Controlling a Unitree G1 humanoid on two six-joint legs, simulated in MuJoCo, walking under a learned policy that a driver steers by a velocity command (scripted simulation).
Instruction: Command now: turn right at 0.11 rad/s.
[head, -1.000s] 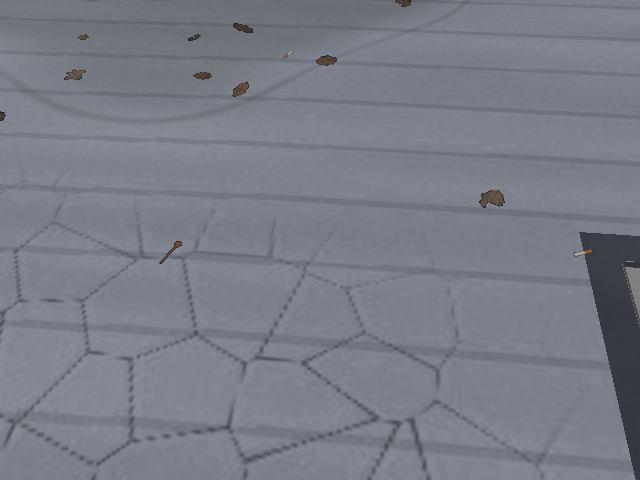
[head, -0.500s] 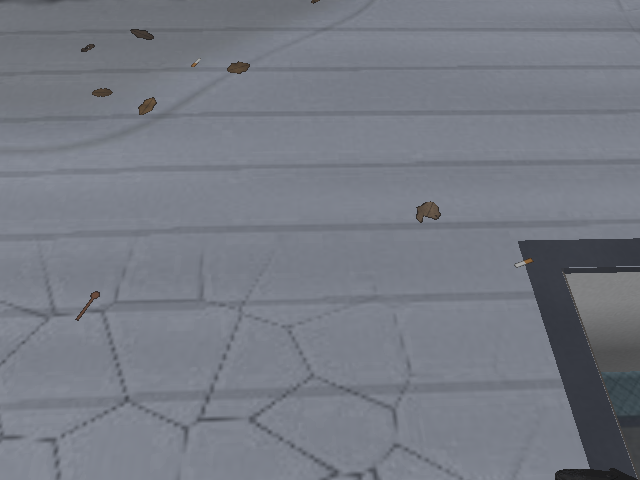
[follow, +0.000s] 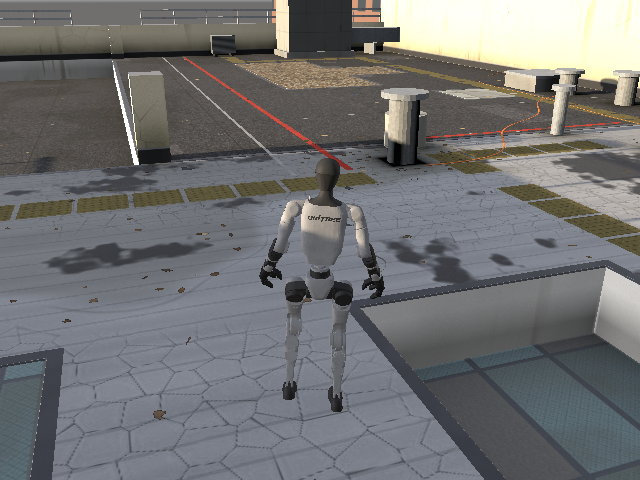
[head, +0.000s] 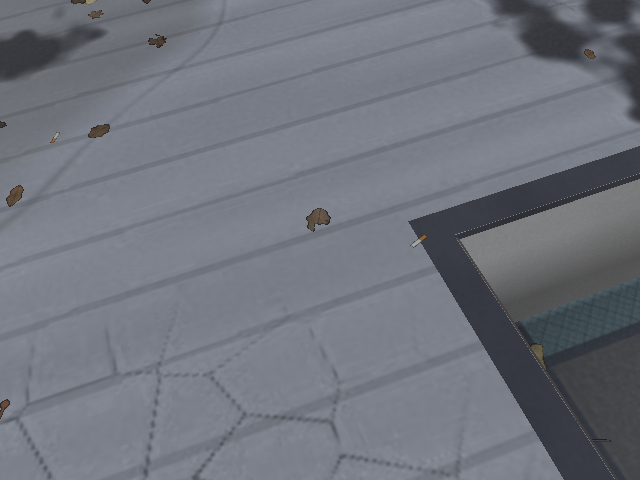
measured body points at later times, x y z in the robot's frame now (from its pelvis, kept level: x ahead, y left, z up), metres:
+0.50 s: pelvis +0.00 -0.01 -0.01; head +0.03 -0.02 +0.44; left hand +0.07 +0.30 -0.10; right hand +0.20 -0.27 -0.12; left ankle -0.02 +0.14 -0.73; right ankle +0.02 -0.10 -0.75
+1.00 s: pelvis -0.01 +0.03 -0.01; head +0.00 +0.05 +0.44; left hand -0.03 +0.32 -0.13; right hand +0.24 -0.13 -0.10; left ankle -0.06 +0.13 -0.74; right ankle +0.03 -0.10 -0.74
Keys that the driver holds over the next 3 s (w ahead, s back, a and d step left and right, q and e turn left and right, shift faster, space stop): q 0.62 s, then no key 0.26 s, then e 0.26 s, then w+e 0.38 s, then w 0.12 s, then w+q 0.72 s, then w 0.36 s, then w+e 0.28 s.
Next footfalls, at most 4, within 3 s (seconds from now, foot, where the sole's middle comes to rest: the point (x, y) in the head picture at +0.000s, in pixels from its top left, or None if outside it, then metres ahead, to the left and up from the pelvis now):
0.18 left None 0.04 0.15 -0.78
0.88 left None -0.02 0.14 -0.78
1.38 right None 0.08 -0.10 -0.78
1.88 left None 0.45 0.11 -0.78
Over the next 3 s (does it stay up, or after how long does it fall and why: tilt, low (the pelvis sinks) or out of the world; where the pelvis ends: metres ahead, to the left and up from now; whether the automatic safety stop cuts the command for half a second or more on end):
stays up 0.82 0.18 0.00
